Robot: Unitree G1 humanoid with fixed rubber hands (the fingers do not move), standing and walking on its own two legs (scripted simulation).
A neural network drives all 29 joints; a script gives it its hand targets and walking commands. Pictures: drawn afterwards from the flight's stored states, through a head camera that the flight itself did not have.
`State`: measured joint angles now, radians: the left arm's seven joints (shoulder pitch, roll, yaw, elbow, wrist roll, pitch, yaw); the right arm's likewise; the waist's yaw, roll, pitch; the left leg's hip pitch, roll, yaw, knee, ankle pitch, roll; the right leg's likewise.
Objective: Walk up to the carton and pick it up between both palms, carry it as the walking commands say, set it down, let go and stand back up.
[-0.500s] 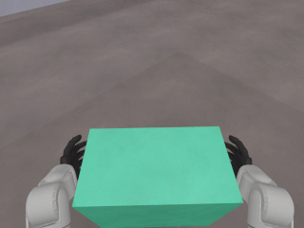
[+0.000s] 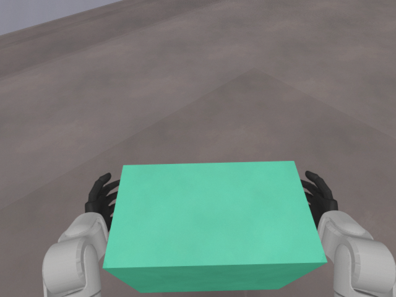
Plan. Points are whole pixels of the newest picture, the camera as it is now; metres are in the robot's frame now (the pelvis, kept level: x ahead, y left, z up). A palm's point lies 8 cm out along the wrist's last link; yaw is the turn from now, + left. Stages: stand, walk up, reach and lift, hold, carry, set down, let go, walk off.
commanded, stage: carry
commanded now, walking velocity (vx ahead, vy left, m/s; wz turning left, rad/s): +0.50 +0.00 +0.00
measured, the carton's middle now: (209, 233) +0.23 +0.00 +0.01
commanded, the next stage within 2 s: none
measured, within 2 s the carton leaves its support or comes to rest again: neither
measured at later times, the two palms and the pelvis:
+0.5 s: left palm (120, 100) +0.57 +0.22 +0.08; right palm (268, 102) +0.53 -0.17 +0.08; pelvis +0.32 +0.03 +0.01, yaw -3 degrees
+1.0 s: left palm (154, 44) +0.86 +0.16 +0.09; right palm (266, 42) +0.86 -0.23 +0.08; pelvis +0.63 -0.03 +0.01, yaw +0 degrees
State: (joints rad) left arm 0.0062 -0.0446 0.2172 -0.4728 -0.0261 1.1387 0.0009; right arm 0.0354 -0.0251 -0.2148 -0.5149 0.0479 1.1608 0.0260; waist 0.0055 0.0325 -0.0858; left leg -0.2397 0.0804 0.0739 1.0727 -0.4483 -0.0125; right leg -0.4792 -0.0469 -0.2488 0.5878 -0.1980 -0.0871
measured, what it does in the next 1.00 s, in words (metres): walks ahead: left foot, then right foot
